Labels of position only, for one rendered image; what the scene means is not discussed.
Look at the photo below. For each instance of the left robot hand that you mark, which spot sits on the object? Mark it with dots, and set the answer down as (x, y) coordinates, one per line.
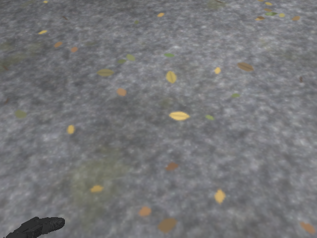
(36, 227)

